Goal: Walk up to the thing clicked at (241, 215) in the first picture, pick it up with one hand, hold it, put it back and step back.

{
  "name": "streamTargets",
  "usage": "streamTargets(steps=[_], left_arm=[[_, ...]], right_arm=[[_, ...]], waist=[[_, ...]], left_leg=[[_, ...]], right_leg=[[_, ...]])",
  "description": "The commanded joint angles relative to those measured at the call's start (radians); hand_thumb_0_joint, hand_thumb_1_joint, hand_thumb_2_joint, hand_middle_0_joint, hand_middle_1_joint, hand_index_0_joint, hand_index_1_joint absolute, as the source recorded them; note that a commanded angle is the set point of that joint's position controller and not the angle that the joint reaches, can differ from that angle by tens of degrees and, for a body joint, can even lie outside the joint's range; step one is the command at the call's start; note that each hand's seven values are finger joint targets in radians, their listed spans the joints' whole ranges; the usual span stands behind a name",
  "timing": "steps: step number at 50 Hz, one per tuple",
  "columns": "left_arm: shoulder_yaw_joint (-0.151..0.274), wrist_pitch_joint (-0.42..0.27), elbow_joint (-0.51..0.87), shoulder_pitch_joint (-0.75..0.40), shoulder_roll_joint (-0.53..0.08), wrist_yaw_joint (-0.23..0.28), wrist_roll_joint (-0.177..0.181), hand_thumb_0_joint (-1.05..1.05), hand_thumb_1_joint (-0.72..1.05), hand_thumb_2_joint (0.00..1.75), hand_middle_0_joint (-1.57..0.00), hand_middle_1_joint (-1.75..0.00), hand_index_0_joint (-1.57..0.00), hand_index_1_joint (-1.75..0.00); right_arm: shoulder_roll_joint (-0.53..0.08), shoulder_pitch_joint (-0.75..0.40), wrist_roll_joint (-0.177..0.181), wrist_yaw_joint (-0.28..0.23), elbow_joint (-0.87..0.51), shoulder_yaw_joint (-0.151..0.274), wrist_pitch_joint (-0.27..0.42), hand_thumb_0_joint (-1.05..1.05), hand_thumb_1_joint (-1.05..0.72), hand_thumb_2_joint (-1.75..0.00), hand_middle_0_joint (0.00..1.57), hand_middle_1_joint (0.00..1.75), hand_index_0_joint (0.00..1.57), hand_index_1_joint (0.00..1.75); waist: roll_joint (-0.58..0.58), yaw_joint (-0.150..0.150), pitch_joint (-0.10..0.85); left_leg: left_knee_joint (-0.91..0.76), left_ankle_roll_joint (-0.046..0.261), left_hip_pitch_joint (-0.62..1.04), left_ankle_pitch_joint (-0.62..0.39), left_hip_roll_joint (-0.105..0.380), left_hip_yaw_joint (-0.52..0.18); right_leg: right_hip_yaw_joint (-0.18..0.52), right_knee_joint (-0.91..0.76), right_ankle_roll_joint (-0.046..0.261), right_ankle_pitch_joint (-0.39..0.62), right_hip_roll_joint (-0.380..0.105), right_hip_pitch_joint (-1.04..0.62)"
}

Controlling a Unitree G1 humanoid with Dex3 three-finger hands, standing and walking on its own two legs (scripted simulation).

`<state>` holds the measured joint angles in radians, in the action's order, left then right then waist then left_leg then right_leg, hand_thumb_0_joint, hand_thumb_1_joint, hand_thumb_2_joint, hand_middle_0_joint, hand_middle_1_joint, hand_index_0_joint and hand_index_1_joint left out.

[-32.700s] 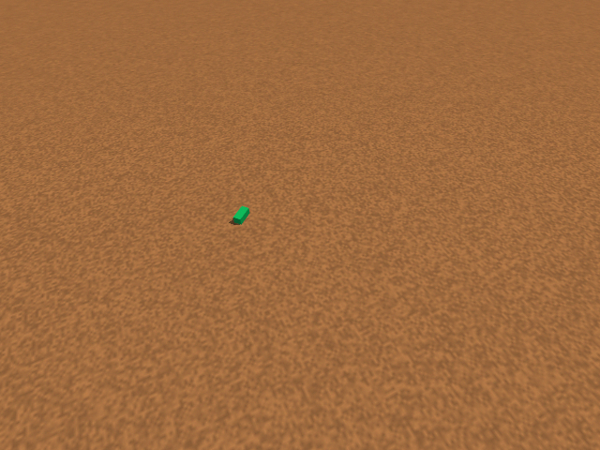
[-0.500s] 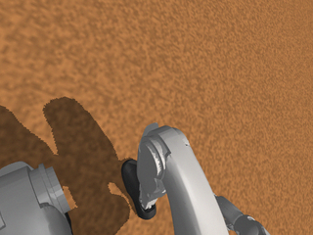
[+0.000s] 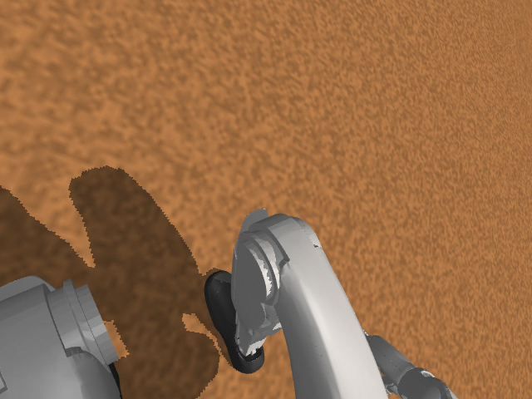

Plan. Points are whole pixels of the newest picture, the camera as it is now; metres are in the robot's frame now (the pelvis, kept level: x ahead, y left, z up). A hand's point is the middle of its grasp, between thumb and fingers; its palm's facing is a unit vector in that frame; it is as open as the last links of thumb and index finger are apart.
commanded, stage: close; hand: left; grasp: from above
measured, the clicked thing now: out of the picture +0.43 +0.43 -0.28
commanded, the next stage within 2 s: settle in 1.64 s
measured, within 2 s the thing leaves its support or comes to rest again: leaves its support in 1.98 s
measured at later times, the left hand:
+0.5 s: hand out of the picture +0.41 +0.42 -0.23, palm faces -0.43 -0.16 -0.89, open 11.9 cm
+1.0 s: hand out of the picture +0.41 +0.42 -0.23, palm faces -0.42 -0.16 -0.89, open 9.8 cm
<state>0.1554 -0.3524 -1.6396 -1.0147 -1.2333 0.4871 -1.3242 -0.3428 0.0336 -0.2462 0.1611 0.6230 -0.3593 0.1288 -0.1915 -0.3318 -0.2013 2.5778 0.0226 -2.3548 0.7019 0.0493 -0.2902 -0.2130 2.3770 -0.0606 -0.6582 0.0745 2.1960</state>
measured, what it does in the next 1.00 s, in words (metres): stands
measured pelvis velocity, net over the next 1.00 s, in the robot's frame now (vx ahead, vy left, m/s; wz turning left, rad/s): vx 0.00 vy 0.00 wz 0.00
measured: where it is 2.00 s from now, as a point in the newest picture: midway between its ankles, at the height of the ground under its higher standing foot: (179, 373)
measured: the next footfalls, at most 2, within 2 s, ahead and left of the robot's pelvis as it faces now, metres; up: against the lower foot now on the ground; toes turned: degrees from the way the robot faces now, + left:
none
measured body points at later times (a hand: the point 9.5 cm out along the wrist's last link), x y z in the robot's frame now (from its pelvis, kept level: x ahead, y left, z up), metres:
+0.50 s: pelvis +0.00 +0.00 +0.00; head +0.26 +0.16 +0.32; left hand +0.43 +0.42 -0.18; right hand +0.10 -0.25 -0.05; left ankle +0.07 +0.12 -0.27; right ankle +0.12 -0.12 -0.26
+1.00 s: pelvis +0.00 +0.00 +0.00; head +0.26 +0.17 +0.32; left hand +0.43 +0.43 -0.18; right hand +0.10 -0.25 -0.05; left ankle +0.07 +0.12 -0.27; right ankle +0.12 -0.12 -0.26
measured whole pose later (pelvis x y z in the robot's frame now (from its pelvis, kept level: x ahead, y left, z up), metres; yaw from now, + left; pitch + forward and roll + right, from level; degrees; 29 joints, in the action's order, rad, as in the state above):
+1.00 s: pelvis +0.00 +0.00 +0.00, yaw +0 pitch +24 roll -16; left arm 0.16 -0.34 -1.63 -1.02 -1.23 0.49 -1.32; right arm -0.34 0.03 -0.25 0.16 0.62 -0.36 0.13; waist -0.19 -0.33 -0.19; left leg 2.58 0.03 -2.36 0.70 0.05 -0.29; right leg -0.21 2.38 -0.06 -0.66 0.07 2.20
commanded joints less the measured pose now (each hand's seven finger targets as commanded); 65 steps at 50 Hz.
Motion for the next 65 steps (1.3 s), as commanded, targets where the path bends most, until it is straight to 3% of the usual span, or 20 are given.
streamTargets(steps=[1,5,9,11,14,16,19,29,32,36,37,41,45,48,57,58,59,60,64,65], left_arm=[[0.046,-0.013,0.118,-0.184,-0.308,0.042,0.034,0.00,-0.26,0.76,-0.21,-0.94,-0.24,-0.90],[0.017,-0.009,0.133,-0.213,-0.285,0.040,0.016,0.00,-0.23,0.74,-0.23,-0.92,-0.27,-0.89],[0.017,-0.011,0.108,-0.199,-0.290,0.039,0.025,0.00,-0.21,0.73,-0.25,-0.90,-0.28,-0.87],[0.016,-0.009,0.097,-0.185,-0.295,0.036,0.015,0.00,-0.19,0.71,-0.26,-0.90,-0.30,-0.86],[0.008,-0.010,0.129,-0.204,-0.287,0.030,0.030,0.00,-0.19,0.71,-0.27,-0.89,-0.30,-0.85],[0.028,-0.018,0.121,-0.203,-0.295,0.036,0.041,0.00,-0.16,0.69,-0.29,-0.86,-0.32,-0.83],[0.023,-0.017,0.114,-0.189,-0.309,0.036,0.018,0.00,-0.12,0.66,-0.32,-0.84,-0.36,-0.80],[0.037,-0.020,0.111,-0.186,-0.303,0.045,0.033,0.00,-0.02,0.60,-0.40,-0.77,-0.44,-0.73],[0.014,-0.013,0.116,-0.185,-0.289,0.040,0.021,0.00,0.00,0.56,-0.40,-0.76,-0.45,-0.71],[0.030,-0.009,0.070,-0.170,-0.290,0.049,0.033,0.00,0.05,0.55,-0.45,-0.73,-0.49,-0.69],[0.016,-0.011,0.116,-0.192,-0.290,0.046,0.025,0.00,0.07,0.55,-0.47,-0.72,-0.51,-0.68],[0.037,-0.007,0.118,-0.195,-0.314,0.051,0.025,0.00,0.11,0.51,-0.50,-0.68,-0.54,-0.64],[0.015,0.002,0.138,-0.216,-0.275,0.046,0.024,0.00,0.17,0.47,-0.54,-0.67,-0.58,-0.62],[0.016,0.010,0.100,-0.183,-0.290,0.035,0.017,0.00,0.19,0.46,-0.57,-0.64,-0.61,-0.59],[0.041,-0.012,0.173,-0.201,-0.301,0.016,0.044,0.00,0.33,0.39,-0.67,-0.57,-0.71,-0.52],[0.041,-0.009,0.105,-0.158,-0.298,0.015,0.036,0.00,0.34,0.40,-0.68,-0.58,-0.72,-0.53],[0.019,-0.015,0.156,-0.182,-0.277,0.009,0.036,0.00,0.33,0.38,-0.67,-0.56,-0.72,-0.51],[0.044,-0.023,0.149,-0.185,-0.285,0.016,0.046,0.00,0.36,0.38,-0.69,-0.57,-0.74,-0.52],[0.038,-0.033,0.151,-0.194,-0.293,0.025,0.034,0.00,0.42,0.37,-0.73,-0.56,-0.78,-0.51],[0.019,-0.032,0.142,-0.180,-0.281,0.022,0.025,0.00,0.42,0.36,-0.74,-0.54,-0.78,-0.49]], right_arm=[[-0.347,0.152,0.003,-0.012,0.005,0.105,-0.003,0.00,-0.89,-0.90,0.20,0.30,0.20,0.30],[-0.341,0.163,-0.004,-0.011,0.006,0.106,-0.005,0.00,-0.89,-0.90,0.20,0.30,0.20,0.30],[-0.346,0.153,-0.003,-0.014,0.003,0.101,-0.003,0.00,-0.89,-0.90,0.20,0.30,0.20,0.30],[-0.343,0.153,-0.002,-0.016,-0.004,0.100,-0.004,0.00,-0.89,-0.90,0.20,0.30,0.20,0.30],[-0.344,0.157,0.001,-0.015,0.004,0.101,0.000,0.00,-0.89,-0.90,0.20,0.30,0.20,0.30],[-0.350,0.145,0.000,-0.017,0.001,0.100,-0.002,0.00,-0.89,-0.90,0.20,0.30,0.20,0.30],[-0.347,0.150,-0.003,-0.018,0.005,0.101,-0.005,0.00,-0.89,-0.90,0.20,0.30,0.20,0.30],[-0.347,0.139,-0.007,-0.017,-0.001,0.096,0.000,0.00,-0.89,-0.90,0.20,0.30,0.20,0.30],[-0.345,0.150,-0.005,-0.015,0.006,0.103,0.003,0.00,-0.89,-0.90,0.20,0.30,0.20,0.30],[-0.339,0.139,-0.008,-0.015,0.003,0.091,0.003,0.00,-0.89,-0.90,0.20,0.30,0.20,0.30],[-0.349,0.148,-0.008,-0.014,0.003,0.100,0.004,0.00,-0.89,-0.90,0.20,0.30,0.20,0.30],[-0.349,0.142,-0.007,-0.014,0.001,0.099,0.006,0.00,-0.89,-0.90,0.20,0.30,0.20,0.30],[-0.342,0.158,-0.008,-0.011,0.011,0.108,0.008,0.00,-0.89,-0.90,0.20,0.30,0.20,0.30],[-0.350,0.153,-0.001,-0.008,0.000,0.107,0.008,0.00,-0.89,-0.90,0.20,0.30,0.20,0.30],[-0.349,0.160,-0.003,-0.006,-0.002,0.108,0.003,0.00,-0.89,-0.90,0.20,0.30,0.20,0.30],[-0.349,0.160,-0.003,-0.007,-0.006,0.104,0.000,0.00,-0.89,-0.90,0.20,0.30,0.20,0.30],[-0.349,0.165,-0.003,-0.006,0.002,0.110,0.000,0.00,-0.89,-0.90,0.20,0.30,0.20,0.30],[-0.346,0.155,-0.007,-0.008,0.004,0.109,-0.005,0.00,-0.89,-0.90,0.20,0.30,0.20,0.30],[-0.347,0.154,-0.007,-0.008,0.005,0.107,-0.008,0.00,-0.89,-0.90,0.20,0.30,0.20,0.30],[-0.343,0.152,-0.008,-0.007,0.006,0.104,-0.006,0.00,-0.89,-0.90,0.20,0.30,0.20,0.30]], waist=[[0.615,-0.026,0.641],[0.635,-0.043,0.626],[0.598,-0.040,0.613],[0.582,-0.038,0.612],[0.601,-0.036,0.612],[0.603,-0.040,0.619],[0.613,-0.029,0.609],[0.590,-0.033,0.615],[0.600,-0.033,0.608],[0.570,-0.030,0.611],[0.590,-0.036,0.605],[0.604,-0.025,0.629],[0.626,-0.036,0.615],[0.619,-0.036,0.615],[0.611,-0.028,0.645],[0.594,-0.035,0.619],[0.604,-0.037,0.606],[0.606,-0.026,0.620],[0.616,-0.025,0.616],[0.624,-0.028,0.608]], left_leg=[[-0.281,-0.026,0.569,-0.288,0.040,0.072],[-0.277,-0.022,0.562,-0.262,0.038,0.086],[-0.279,-0.020,0.532,-0.220,0.036,0.084],[-0.273,-0.014,0.519,-0.218,0.033,0.092],[-0.283,-0.022,0.551,-0.240,0.038,0.080],[-0.284,-0.025,0.551,-0.238,0.041,0.072],[-0.286,-0.025,0.551,-0.238,0.038,0.079],[-0.273,-0.020,0.530,-0.217,0.038,0.082],[-0.275,-0.021,0.540,-0.223,0.037,0.084],[-0.273,-0.018,0.515,-0.210,0.036,0.082],[-0.279,-0.019,0.523,-0.207,0.034,0.085],[-0.275,-0.022,0.528,-0.223,0.034,0.084],[-0.280,-0.025,0.546,-0.241,0.033,0.084],[-0.286,-0.026,0.553,-0.245,0.035,0.076],[-0.277,-0.022,0.554,-0.263,0.035,0.083],[-0.278,-0.021,0.542,-0.254,0.033,0.079],[-0.281,-0.023,0.544,-0.253,0.033,0.081],[-0.288,-0.027,0.562,-0.256,0.037,0.070],[-0.292,-0.026,0.559,-0.242,0.035,0.073],[-0.285,-0.023,0.561,-0.245,0.033,0.082]], right_leg=[[-0.086,-0.168,0.072,0.258,0.028,-0.278],[-0.080,-0.180,0.074,0.242,0.033,-0.279],[-0.082,-0.187,0.074,0.219,0.033,-0.282],[-0.076,-0.191,0.073,0.220,0.035,-0.290],[-0.079,-0.179,0.073,0.227,0.030,-0.262],[-0.088,-0.176,0.072,0.226,0.029,-0.260],[-0.083,-0.171,0.074,0.224,0.029,-0.261],[-0.085,-0.179,0.073,0.213,0.031,-0.271],[-0.081,-0.179,0.074,0.216,0.032,-0.265],[-0.086,-0.183,0.073,0.210,0.034,-0.275],[-0.084,-0.179,0.073,0.208,0.032,-0.261],[-0.083,-0.172,0.075,0.222,0.032,-0.274],[-0.083,-0.169,0.076,0.232,0.030,-0.255],[-0.084,-0.168,0.076,0.228,0.031,-0.250],[-0.079,-0.183,0.072,0.246,0.028,-0.294],[-0.081,-0.178,0.073,0.233,0.027,-0.277],[-0.081,-0.179,0.073,0.232,0.026,-0.262],[-0.090,-0.178,0.074,0.230,0.028,-0.261],[-0.088,-0.172,0.076,0.224,0.028,-0.262],[-0.083,-0.179,0.075,0.222,0.030,-0.259]])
